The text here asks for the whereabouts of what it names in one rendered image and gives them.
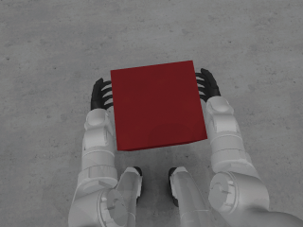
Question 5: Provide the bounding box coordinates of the carton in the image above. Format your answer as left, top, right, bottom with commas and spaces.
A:
110, 60, 208, 151

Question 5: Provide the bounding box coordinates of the robot right forearm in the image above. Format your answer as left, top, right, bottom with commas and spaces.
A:
205, 96, 270, 204

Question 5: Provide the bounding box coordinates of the robot left hand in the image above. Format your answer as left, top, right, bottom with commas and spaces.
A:
90, 78, 114, 111

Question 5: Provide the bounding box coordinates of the right robot upper arm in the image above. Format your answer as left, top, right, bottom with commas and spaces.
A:
208, 170, 303, 227

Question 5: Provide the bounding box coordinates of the robot left forearm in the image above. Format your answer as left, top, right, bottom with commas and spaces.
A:
68, 108, 118, 227

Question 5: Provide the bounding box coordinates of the right robot thigh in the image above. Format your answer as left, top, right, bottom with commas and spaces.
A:
169, 171, 218, 227

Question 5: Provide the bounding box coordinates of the right robot shin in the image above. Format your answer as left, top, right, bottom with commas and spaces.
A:
172, 166, 191, 199

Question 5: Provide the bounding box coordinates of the robot right hand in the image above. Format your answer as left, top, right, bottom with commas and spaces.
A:
195, 68, 221, 103

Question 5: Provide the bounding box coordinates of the left robot upper arm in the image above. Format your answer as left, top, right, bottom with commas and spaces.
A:
68, 187, 128, 227

